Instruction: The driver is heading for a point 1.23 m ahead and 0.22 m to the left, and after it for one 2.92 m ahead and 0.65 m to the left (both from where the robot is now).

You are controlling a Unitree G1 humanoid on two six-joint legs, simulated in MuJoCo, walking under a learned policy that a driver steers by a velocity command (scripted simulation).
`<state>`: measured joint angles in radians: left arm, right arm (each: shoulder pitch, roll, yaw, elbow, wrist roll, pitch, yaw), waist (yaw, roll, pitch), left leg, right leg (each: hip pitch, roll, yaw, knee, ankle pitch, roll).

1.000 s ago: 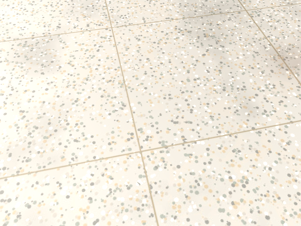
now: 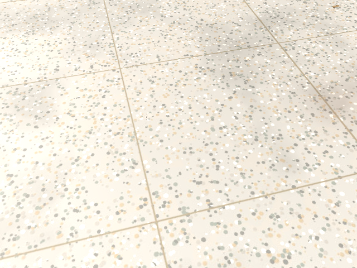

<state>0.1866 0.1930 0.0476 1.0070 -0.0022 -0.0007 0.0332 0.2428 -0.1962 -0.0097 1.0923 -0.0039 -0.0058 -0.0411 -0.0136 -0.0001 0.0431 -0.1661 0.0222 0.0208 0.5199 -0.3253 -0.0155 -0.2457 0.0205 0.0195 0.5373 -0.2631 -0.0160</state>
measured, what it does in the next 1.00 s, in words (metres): walks ahead: left foot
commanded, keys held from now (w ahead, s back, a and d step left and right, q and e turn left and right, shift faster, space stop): no key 0.16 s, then w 0.60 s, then no key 0.24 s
